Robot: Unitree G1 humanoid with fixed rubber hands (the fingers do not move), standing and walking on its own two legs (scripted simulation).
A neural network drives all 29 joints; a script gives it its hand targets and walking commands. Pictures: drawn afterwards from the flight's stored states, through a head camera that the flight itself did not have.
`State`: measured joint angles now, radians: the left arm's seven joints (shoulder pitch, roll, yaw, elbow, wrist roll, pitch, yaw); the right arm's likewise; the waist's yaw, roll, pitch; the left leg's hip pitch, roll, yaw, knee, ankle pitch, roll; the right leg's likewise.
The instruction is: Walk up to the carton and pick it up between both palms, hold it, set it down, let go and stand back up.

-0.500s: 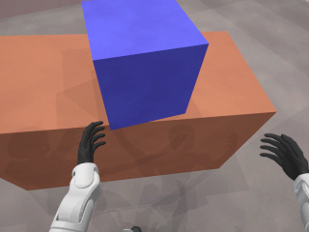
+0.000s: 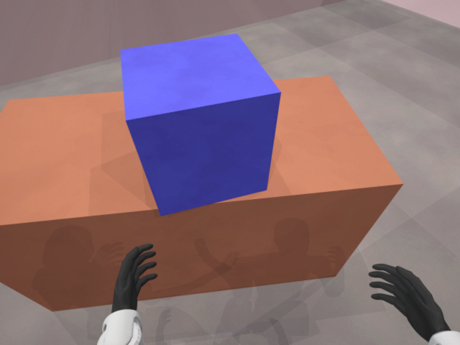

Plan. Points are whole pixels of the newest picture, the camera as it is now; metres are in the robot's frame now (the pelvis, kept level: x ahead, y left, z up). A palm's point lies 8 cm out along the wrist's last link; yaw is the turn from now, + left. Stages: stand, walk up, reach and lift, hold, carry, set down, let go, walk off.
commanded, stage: set down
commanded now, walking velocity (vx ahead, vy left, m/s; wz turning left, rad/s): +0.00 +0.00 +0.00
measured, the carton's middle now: (198, 125) +0.61 +0.10 +0.04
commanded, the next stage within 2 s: let go in 1.62 s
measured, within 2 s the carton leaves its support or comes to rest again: neither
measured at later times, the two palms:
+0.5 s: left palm (127, 307) +0.20 +0.18 -0.01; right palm out of the picture +0.15 -0.28 +0.01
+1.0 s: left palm (144, 291) +0.23 +0.17 -0.02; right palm (423, 326) +0.19 -0.29 -0.02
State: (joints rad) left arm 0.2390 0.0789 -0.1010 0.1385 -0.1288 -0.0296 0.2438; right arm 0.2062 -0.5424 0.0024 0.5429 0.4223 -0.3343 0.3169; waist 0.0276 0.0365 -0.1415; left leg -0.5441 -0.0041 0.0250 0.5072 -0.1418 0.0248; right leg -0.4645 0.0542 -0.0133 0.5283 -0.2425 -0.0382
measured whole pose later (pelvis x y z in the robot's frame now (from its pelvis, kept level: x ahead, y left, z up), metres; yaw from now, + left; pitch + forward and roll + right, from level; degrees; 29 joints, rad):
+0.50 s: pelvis -0.02 +0.01 +0.00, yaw +0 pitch +9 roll -1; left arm 0.24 0.10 -0.10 0.00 -0.04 0.23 0.26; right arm 0.24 -0.48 0.00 0.54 0.42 -0.20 0.32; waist -0.03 -0.09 -0.14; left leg -0.54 -0.01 0.03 0.51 -0.13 0.03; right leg -0.46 0.04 -0.01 0.53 -0.22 -0.05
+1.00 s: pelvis +0.03 +0.00 +0.00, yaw +0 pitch +10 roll +0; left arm 0.29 0.10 -0.10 0.05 -0.03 0.15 0.21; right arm 0.25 -0.43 0.00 0.54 0.42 -0.25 0.26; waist -0.04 -0.06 -0.10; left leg -0.48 -0.02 0.03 0.51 -0.19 0.02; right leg -0.41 0.04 -0.01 0.53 -0.29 -0.04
